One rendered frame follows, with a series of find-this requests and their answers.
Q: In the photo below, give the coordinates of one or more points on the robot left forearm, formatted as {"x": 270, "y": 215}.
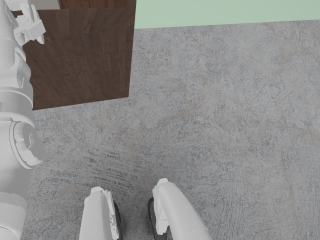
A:
{"x": 16, "y": 91}

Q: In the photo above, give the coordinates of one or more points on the left robot upper arm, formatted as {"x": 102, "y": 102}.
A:
{"x": 21, "y": 150}

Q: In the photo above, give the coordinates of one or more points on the robot right shin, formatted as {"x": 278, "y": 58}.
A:
{"x": 161, "y": 218}

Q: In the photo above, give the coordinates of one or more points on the handle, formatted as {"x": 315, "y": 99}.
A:
{"x": 46, "y": 4}

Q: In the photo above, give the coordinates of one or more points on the cabinet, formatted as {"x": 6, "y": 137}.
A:
{"x": 86, "y": 56}

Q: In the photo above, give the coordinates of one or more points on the left robot hand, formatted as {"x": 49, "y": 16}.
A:
{"x": 29, "y": 25}

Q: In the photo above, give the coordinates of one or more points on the left robot foot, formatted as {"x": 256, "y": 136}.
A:
{"x": 118, "y": 221}

